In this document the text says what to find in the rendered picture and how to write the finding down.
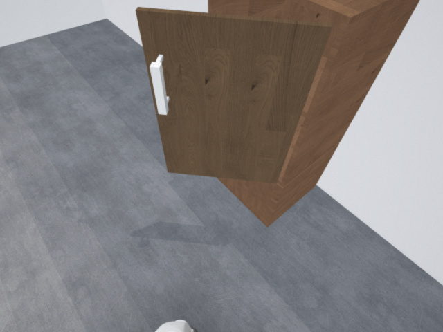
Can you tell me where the cupboard door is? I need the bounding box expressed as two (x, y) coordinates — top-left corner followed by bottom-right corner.
(136, 7), (332, 183)

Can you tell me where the handle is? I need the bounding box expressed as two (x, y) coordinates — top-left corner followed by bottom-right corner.
(150, 55), (169, 115)

